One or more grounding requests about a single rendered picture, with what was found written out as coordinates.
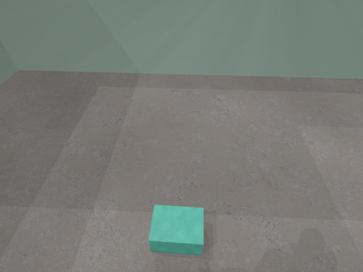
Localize carton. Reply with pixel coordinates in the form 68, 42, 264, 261
149, 205, 204, 256

